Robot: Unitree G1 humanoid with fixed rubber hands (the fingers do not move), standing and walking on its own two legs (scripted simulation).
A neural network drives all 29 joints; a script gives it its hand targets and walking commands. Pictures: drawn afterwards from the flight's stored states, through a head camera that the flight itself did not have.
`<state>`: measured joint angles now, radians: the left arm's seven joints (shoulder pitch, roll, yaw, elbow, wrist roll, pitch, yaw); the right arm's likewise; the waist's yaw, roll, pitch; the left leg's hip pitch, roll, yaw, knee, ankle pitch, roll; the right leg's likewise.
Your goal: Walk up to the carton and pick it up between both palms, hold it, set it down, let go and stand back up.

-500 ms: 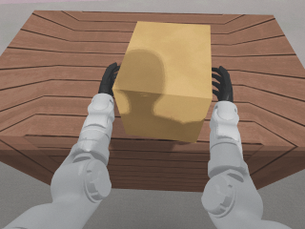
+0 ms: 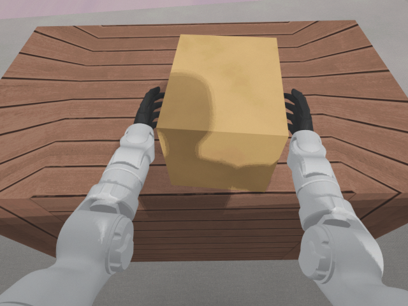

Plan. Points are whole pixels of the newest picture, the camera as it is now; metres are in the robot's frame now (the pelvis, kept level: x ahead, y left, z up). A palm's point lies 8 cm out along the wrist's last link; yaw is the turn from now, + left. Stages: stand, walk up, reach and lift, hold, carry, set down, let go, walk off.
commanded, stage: set down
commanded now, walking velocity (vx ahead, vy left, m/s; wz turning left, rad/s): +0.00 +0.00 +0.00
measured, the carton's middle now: (222, 113) +0.51 -0.06 +0.05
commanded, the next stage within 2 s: none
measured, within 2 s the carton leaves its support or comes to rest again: neither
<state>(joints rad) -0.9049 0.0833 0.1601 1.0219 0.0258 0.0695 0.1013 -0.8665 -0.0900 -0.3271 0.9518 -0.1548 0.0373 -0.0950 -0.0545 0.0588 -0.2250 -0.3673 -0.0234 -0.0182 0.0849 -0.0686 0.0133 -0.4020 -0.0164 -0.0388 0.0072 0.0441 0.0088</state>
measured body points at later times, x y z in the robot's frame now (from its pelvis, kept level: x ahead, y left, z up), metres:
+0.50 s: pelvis -0.01 +0.01 +0.00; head +0.05 +0.00 +0.44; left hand +0.48 +0.14 +0.11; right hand +0.45 -0.24 +0.13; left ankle -0.05 +0.11 -0.75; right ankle -0.01 -0.12 -0.75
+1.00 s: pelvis -0.05 -0.01 -0.01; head +0.00 -0.02 +0.44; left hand +0.45 +0.13 +0.17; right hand +0.42 -0.27 +0.19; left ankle -0.05 +0.11 -0.75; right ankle -0.01 -0.12 -0.75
